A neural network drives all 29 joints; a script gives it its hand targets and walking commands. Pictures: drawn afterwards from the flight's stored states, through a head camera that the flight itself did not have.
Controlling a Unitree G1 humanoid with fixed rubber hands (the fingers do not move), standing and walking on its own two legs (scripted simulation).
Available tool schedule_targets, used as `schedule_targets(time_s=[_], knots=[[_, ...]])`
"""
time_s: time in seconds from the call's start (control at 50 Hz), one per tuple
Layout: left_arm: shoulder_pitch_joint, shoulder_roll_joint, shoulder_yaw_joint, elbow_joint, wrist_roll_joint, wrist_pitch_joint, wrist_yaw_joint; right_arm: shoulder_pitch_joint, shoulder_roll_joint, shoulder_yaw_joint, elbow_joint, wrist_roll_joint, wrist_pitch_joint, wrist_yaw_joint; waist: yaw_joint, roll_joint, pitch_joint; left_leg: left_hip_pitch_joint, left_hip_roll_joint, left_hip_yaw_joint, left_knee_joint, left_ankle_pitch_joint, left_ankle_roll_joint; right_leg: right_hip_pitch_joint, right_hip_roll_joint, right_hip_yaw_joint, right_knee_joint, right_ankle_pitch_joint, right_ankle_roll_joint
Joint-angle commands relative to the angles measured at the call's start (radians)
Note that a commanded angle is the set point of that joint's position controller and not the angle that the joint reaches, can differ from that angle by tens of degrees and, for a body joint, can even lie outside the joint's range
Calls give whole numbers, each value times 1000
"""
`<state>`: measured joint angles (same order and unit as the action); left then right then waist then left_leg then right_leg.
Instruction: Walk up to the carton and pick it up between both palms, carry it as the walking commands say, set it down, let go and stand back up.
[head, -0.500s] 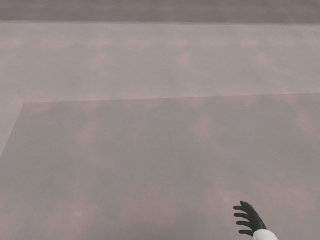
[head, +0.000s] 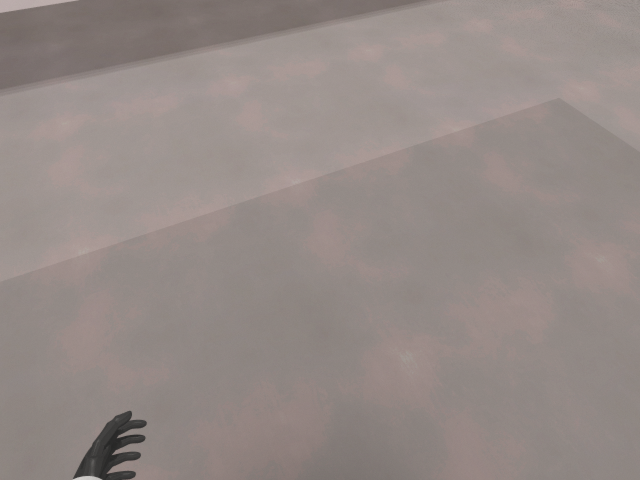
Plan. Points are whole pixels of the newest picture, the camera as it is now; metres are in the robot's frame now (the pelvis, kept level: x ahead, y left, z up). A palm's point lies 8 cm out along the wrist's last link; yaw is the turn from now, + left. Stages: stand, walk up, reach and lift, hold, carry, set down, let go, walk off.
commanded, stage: walk up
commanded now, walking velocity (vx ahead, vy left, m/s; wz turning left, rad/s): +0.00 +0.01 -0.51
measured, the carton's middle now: out of the picture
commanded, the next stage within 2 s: none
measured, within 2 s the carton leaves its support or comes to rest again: neither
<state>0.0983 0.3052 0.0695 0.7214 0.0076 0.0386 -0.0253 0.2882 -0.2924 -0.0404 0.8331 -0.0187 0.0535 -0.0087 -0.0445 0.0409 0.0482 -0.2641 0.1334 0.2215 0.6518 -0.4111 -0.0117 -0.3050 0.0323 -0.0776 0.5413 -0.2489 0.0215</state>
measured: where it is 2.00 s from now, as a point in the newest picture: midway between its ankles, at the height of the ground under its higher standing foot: (397, 308)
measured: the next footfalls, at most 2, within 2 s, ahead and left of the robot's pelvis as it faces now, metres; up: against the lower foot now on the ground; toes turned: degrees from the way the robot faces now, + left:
left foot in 0.46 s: +0.11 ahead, +0.10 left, +0.00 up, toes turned -9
right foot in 0.98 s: +0.30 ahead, -0.21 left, +0.00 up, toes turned -27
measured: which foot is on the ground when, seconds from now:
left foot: up 0.00-0.44, down 0.46-1.00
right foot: down 0.00-0.44, up 0.46-0.96, down 0.98-1.00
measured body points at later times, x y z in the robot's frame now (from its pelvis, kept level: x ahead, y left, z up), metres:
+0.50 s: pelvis +0.05 +0.02 +0.00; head +0.06 +0.05 +0.45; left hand +0.12 +0.31 -0.13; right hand +0.12 -0.25 -0.10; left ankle +0.07 +0.10 -0.73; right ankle +0.00 -0.09 -0.71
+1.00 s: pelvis +0.23 -0.07 -0.01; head +0.24 -0.07 +0.43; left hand +0.56 +0.05 -0.08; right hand +0.02 -0.26 -0.14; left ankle +0.07 +0.10 -0.72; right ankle +0.27 -0.19 -0.73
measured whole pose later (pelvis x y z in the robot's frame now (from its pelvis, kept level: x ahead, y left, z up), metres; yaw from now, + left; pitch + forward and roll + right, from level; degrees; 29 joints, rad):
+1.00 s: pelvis +0.23 -0.07 -0.01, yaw -23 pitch -1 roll -1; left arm 0.00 0.28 0.08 0.75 0.03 0.00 -0.08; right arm 0.58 -0.27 -0.08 0.94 -0.01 -0.04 -0.01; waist -0.15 0.03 0.02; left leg 0.17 0.09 0.24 0.44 -0.53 -0.04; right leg -0.44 0.00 -0.09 0.68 -0.32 0.01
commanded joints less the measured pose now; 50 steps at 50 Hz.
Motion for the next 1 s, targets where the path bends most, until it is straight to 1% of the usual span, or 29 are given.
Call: schedule_targets(time_s=[0.0, 0.04, 0.06, 0.14, 0.22, 0.28, 0.32, 0.38, 0.4, 0.42, 0.44, 0.46, 0.48, 0.5, 0.52, 0.54, 0.56, 0.6, 0.64, 0.68, 0.7, 0.74, 0.8, 0.82, 0.86, 0.88, 0.94, 0.96, 0.98], knots=[[264, 209, 60, -9, 11, -20, 32, -170, -47, 9, -148, 20, 5, 2, 148, -298, -184, -335, -52, -244, 445, -264, -30, 280, -395, 514, -158, 703, -232], [189, 176, 54, -9, 2, -26, 40, -155, -70, -9, -134, 4, 1, 0, 103, -150, -113, -399, -38, -286, 507, -163, -45, 263, -326, 491, -168, 536, -205], [180, 160, 57, -14, 1, -32, 45, -141, -62, -12, -124, 0, -1, 0, 96, -195, -128, -403, -38, -292, 526, -107, -45, 265, -304, 468, -158, 504, -196], [228, 150, 70, -43, 19, -57, 44, -174, -89, -15, -104, 11, 7, 8, 83, -118, -80, -335, -77, -243, 534, 9, -27, 221, -222, 439, -205, 358, -163], [320, 153, 82, -54, 24, -57, 52, -224, -59, -6, -135, 25, 0, 7, 112, -184, -111, -298, -94, -218, 368, -43, -39, 253, -192, 439, -162, 587, -178], [352, 174, 70, -9, 18, -61, 64, -179, -12, 25, -99, 24, -3, 13, 97, -204, -109, -229, -115, -237, 249, -6, -1, 251, -183, 430, -153, 385, -164], [340, 214, 102, -47, 33, -53, 53, -150, 1, 38, -110, 30, -9, 25, 81, -234, -46, -61, -149, -139, 123, -47, -26, 92, -157, 473, -309, -139, -158], [285, 194, 87, -12, 22, -51, 39, -78, 5, 24, -79, 39, -25, 18, 24, -127, -22, 185, -186, -93, -122, -21, -23, 17, -124, 440, -237, -65, -173], [252, 176, 80, -18, 26, -53, 36, 9, -18, 2, -57, 40, -43, 6, -33, -98, -2, 329, -159, -161, -233, 37, 10, -116, -130, 418, -128, -74, -149], [215, 127, 68, -15, 26, -68, 42, 86, -72, -18, -22, 28, -64, -9, -71, 35, -10, 381, -46, -274, -342, -46, 31, -176, -69, 290, 13, -137, -97], [188, 49, 31, -45, 25, -76, 38, 194, -157, -51, -37, 24, -71, -19, -99, 202, -36, 479, 129, -506, -453, -38, 5, -331, 9, 180, 286, -324, -74], [268, 46, 53, -109, 46, -57, 30, 44, -230, -21, -68, 24, -61, -17, -56, 342, 66, 412, 353, -682, -529, -354, 101, -556, 96, 111, 502, -295, -27], [145, 74, 68, -111, 40, -50, 23, 31, -173, -18, -71, 22, -58, -11, -39, 218, 124, 264, 339, -691, -582, -441, 126, -521, 28, 103, 611, -227, -24], [90, 71, 51, -60, 7, -54, 14, 57, -106, -13, -44, 19, -64, -9, -28, 45, 96, 151, 217, -589, -566, -236, 55, -397, -69, 166, 571, -246, -34], [133, 71, 53, -53, 18, -54, 4, 57, -73, -4, -26, 20, -71, -7, -10, -32, 128, 147, 148, -490, -566, -139, 7, -353, -62, 137, 539, -198, -4], [150, 86, 58, -26, 29, -45, -7, 34, -78, -16, -44, 21, -84, -9, -9, 59, 110, 205, 132, -385, -565, -112, 11, -324, -68, 101, 544, -141, 23], [220, 82, 54, 5, 27, -45, -16, 25, -69, -21, -38, 20, -92, -10, 18, 17, 62, 230, 96, -283, -533, 101, -38, -289, -65, 76, 528, -83, 17], [94, 80, 47, -20, 28, -28, -28, 115, -74, -38, -22, 17, -94, -7, -1, 82, 100, 201, 86, -220, -520, 255, -38, -259, -83, 41, 511, -47, 40], [11, 84, 48, -32, 8, -32, -32, 215, -72, -56, 6, 11, -111, -19, -31, -51, 114, 227, 120, -286, -520, 428, -11, -311, -98, 59, 445, -84, 28], [-19, 45, 47, -19, 23, -36, -41, 174, -64, -58, 8, 7, -121, -17, -37, 74, 114, 251, 132, -244, -560, 134, 28, -350, -105, 83, 513, -6, 37], [-39, 45, 42, -7, 18, -40, -52, 171, -65, -57, 7, 7, -124, -14, -34, 145, 126, 232, 124, -233, -553, 173, 19, -340, -109, 78, 521, 16, 34], [-121, 68, 42, -12, 6, -33, -59, 187, -84, -72, 14, 0, -130, -11, -41, -10, 185, 253, 170, -195, -545, 266, 43, -361, -126, 65, 457, 14, 47], [-192, 47, 46, -31, 18, -42, -57, 238, -86, -77, 33, 8, -138, -10, -55, 1, 149, 291, 159, -182, -493, 506, 48, -337, -98, 60, 339, 2, 52], [-164, 54, 44, -13, 13, -38, -58, 224, -88, -79, 38, 0, -134, -9, -56, 50, 121, 304, 150, -146, -487, 370, 79, -308, -103, 59, 369, -8, 45], [-223, 49, 36, -51, 21, -46, -59, 298, -108, -84, 58, 3, -115, -8, -90, 99, 190, 344, 146, -164, -462, 497, 64, -384, -78, -3, 297, -48, 52], [-261, 73, 37, -61, 21, -46, -59, 350, -127, -87, 68, 5, -113, -2, -102, 68, 188, 378, 143, -152, -421, 714, 45, -391, -64, -18, 247, -104, 45], [-110, 79, 44, -62, 31, -58, -56, 270, -192, -99, 49, 6, -108, -3, -15, 130, -29, 358, 105, -42, -149, 1075, 41, -55, 10, -90, 101, -172, -14], [-60, 107, 48, -32, 27, -57, -50, 244, -207, -103, 35, 4, -105, -9, 18, 72, -25, 298, 99, -20, -20, 1189, 26, 37, 43, -158, 62, -166, -18], [149, 139, 68, 3, 23, -69, -32, 159, -199, -90, 1, 13, -96, -1, 111, -10, -153, 102, 90, -26, 232, 1102, 10, 305, -19, -36, -36, -97, -78]])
